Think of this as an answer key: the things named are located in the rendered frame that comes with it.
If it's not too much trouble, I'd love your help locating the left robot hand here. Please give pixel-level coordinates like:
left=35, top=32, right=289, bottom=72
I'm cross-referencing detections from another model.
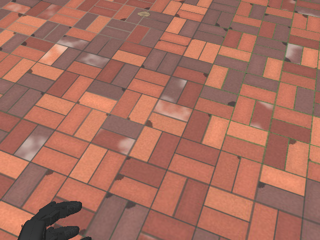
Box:
left=17, top=201, right=92, bottom=240

